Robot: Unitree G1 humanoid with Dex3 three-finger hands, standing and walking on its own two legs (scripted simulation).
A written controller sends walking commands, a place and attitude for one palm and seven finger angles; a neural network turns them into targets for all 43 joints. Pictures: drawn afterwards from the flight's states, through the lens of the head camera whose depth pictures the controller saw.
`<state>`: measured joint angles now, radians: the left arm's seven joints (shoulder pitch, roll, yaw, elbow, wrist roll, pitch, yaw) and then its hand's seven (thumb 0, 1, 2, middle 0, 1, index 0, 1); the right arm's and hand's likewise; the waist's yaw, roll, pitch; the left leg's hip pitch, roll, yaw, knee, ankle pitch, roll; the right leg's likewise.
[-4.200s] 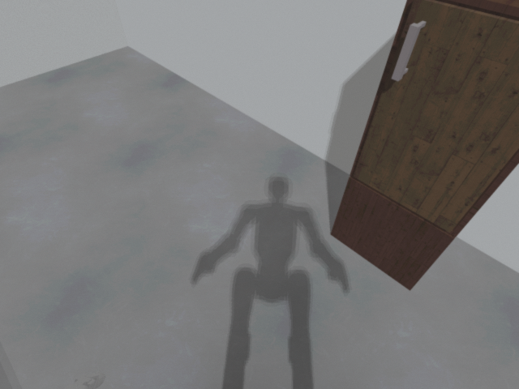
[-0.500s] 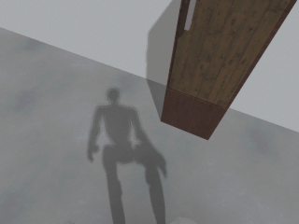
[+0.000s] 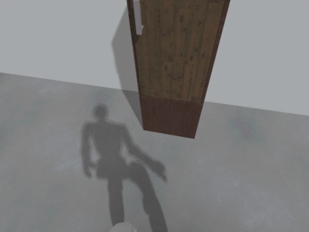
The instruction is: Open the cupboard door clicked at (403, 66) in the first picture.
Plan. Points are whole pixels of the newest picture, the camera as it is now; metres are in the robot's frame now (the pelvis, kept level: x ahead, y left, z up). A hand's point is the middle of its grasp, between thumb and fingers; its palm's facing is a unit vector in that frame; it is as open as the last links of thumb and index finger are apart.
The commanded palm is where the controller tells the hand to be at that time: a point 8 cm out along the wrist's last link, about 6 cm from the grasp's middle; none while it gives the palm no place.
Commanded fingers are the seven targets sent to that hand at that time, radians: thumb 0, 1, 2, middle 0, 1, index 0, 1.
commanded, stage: turn to face it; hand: left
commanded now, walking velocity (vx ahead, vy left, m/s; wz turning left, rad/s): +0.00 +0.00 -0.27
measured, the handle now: (139, 15) +0.87 +0.11 +0.14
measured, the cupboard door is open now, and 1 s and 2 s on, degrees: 0 0 0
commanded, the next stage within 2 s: take the last steps up to it in 0.16 s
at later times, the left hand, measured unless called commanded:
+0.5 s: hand out of the picture +0.07 +0.24 -0.17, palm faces -0.13 -0.97 -0.18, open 7.4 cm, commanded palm none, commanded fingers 0.00 0.90 0.90 -0.20 -0.30 -0.20 -0.30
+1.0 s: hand out of the picture +0.12 +0.16 -0.17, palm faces -0.08 -0.98 -0.21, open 7.2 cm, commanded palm none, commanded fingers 0.00 0.90 0.90 -0.20 -0.30 -0.20 -0.30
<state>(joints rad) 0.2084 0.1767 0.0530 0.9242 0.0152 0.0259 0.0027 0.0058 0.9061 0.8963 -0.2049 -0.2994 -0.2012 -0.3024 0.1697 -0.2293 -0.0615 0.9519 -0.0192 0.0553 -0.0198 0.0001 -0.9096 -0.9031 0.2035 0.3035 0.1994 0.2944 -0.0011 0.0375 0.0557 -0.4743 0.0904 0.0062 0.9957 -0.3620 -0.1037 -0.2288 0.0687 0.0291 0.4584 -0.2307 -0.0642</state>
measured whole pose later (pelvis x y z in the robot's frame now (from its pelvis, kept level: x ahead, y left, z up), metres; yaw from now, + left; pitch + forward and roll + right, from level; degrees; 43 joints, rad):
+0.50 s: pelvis +0.01 +0.05 +0.01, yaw -10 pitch +0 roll -2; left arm 0.26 0.23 0.08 1.03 0.03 0.06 -0.02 0.01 0.91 0.90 -0.20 -0.30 -0.19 -0.30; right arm 0.32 -0.16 -0.03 1.01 -0.03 -0.02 -0.03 0.00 -0.92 -0.90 0.21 0.30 0.20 0.30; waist -0.02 -0.02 0.00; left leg -0.14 0.04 0.16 0.39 -0.24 0.05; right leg -0.40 -0.05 0.00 0.96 -0.36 0.04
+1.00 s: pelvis +0.12 -0.01 +0.00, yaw -8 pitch -1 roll -1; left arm 0.37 0.13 0.04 1.11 0.02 -0.07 0.02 -0.01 0.94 0.90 -0.20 -0.30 -0.20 -0.30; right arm 0.30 -0.18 -0.07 1.08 -0.03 0.01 0.02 0.00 -0.91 -0.90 0.20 0.30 0.20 0.29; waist -0.02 0.05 0.01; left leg -0.58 0.13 0.08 0.96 -0.17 -0.04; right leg 0.03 -0.01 -0.16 0.28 -0.29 -0.01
